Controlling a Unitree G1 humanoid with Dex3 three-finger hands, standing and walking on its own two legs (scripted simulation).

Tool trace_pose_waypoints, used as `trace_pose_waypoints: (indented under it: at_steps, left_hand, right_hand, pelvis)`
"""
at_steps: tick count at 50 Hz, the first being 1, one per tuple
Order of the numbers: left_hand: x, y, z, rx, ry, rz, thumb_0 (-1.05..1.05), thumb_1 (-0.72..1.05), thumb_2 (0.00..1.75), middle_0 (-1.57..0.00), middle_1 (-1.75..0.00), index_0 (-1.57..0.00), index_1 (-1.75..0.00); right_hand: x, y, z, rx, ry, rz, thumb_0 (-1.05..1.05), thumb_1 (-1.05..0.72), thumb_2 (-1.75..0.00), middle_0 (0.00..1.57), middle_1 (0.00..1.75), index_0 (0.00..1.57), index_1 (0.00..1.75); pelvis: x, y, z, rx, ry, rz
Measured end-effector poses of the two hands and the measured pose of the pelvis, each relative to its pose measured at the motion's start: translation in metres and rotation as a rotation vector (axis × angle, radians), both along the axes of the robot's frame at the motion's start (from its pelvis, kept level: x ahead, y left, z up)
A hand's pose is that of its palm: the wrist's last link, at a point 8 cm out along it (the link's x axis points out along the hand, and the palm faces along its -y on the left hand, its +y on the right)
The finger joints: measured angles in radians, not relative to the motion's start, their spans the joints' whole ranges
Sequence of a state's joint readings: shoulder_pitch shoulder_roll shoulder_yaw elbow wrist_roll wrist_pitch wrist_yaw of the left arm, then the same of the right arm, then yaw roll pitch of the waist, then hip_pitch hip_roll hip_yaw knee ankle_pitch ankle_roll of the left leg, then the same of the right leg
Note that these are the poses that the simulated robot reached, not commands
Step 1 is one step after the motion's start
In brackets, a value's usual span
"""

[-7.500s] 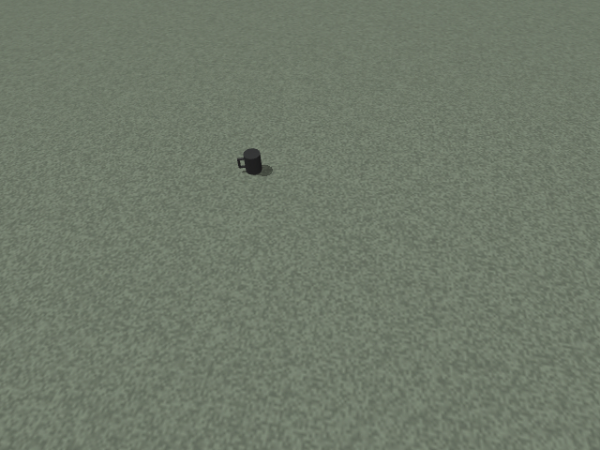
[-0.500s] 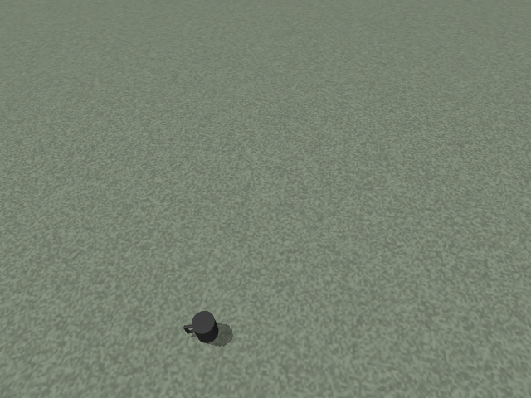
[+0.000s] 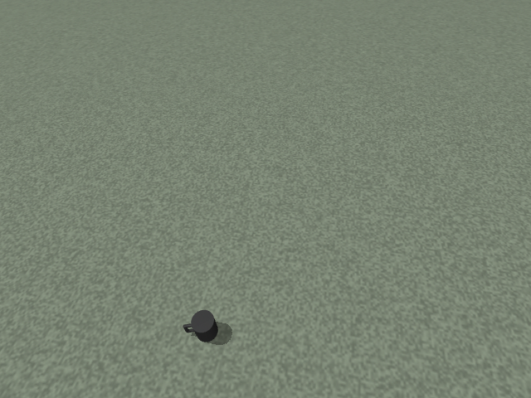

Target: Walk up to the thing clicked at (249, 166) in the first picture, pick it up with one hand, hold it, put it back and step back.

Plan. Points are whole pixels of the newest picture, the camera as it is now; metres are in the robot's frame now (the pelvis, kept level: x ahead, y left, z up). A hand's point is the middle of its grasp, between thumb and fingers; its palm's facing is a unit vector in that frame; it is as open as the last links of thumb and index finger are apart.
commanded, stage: stand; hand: left
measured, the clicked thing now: (200, 326) +0.49 +0.28 -0.73
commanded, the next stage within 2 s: walk up in 0.66 s
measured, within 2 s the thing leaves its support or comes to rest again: neither
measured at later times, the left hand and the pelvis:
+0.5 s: hand out of the picture +0.07 +0.26 -0.15, palm faces -0.03 -0.93 -0.36, open 7.4 cm; pelvis +0.00 +0.00 +0.00, yaw +0 degrees
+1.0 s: hand out of the picture +0.09 +0.28 -0.15, palm faces -0.01 -0.93 -0.38, open 7.4 cm; pelvis +0.01 +0.02 +0.00, yaw -1 degrees
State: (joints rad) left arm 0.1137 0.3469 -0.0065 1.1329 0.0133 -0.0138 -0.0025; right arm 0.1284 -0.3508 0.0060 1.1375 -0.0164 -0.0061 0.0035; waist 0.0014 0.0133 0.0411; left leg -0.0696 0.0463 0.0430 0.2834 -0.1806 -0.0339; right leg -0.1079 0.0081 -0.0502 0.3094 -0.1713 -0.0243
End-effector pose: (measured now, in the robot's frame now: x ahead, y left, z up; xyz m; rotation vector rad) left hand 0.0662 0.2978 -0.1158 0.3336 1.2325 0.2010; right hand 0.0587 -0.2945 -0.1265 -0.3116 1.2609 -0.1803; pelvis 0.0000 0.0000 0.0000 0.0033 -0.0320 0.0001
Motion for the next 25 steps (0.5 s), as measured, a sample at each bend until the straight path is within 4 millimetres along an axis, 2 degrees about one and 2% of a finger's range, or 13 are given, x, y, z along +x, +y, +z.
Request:
trace_pose_waypoints:
  at_steps: [12, 25]
  left_hand:
    - [0.0050, 0.0005, 0.0020, 0.003, -0.016, -0.005, 0.00, 0.90, 0.90, -0.20, -0.30, -0.20, -0.30]
    - [0.0018, 0.0007, 0.0010, 0.004, 0.001, -0.002, 0.00, 0.90, 0.90, -0.20, -0.30, -0.20, -0.30]
  right_hand:
    - [0.0020, 0.0002, 0.0002, 0.001, -0.013, 0.000, 0.01, -0.91, -0.90, 0.20, 0.30, 0.20, 0.30]
    - [-0.0005, 0.0000, -0.0007, 0.002, 0.002, 0.000, 0.01, -0.91, -0.90, 0.20, 0.30, 0.20, 0.30]
  pelvis:
    - [-0.0005, 0.0000, 0.0000, 0.001, -0.004, -0.002]
    - [0.0003, -0.0002, 0.0000, 0.000, 0.000, -0.002]
